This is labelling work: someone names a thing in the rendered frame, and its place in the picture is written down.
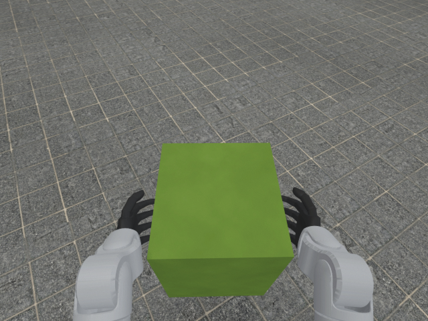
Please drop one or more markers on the robot left hand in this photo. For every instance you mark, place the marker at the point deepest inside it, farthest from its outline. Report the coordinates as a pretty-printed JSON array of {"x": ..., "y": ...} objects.
[{"x": 129, "y": 217}]

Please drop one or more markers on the left robot forearm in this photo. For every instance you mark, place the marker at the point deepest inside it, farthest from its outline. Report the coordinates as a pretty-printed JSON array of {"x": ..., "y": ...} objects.
[{"x": 103, "y": 289}]

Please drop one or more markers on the carton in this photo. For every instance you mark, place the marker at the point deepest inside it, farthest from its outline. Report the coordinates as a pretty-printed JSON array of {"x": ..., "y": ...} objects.
[{"x": 218, "y": 226}]

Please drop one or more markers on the robot right hand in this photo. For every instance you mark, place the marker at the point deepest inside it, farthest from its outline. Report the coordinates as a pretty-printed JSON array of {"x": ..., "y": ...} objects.
[{"x": 306, "y": 217}]

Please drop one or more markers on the right robot forearm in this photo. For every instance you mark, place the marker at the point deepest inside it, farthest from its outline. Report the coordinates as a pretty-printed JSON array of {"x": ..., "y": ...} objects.
[{"x": 343, "y": 282}]

